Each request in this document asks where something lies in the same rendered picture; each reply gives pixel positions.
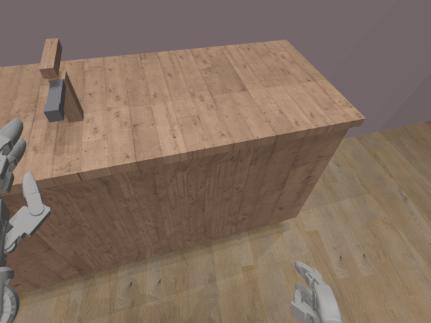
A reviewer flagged robot left forearm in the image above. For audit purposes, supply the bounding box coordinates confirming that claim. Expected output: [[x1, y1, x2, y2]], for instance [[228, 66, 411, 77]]
[[0, 266, 20, 323]]

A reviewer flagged right robot hand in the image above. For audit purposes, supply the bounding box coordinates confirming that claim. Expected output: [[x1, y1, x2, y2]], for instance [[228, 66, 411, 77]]
[[291, 261, 343, 323]]

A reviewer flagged counter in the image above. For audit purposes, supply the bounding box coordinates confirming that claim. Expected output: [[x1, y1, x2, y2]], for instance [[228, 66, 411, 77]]
[[0, 38, 366, 294]]

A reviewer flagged tap lever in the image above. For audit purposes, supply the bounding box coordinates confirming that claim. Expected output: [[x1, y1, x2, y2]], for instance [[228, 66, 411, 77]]
[[44, 79, 66, 122]]

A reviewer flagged left robot hand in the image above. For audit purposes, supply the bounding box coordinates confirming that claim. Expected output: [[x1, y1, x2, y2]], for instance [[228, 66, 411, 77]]
[[0, 118, 51, 267]]

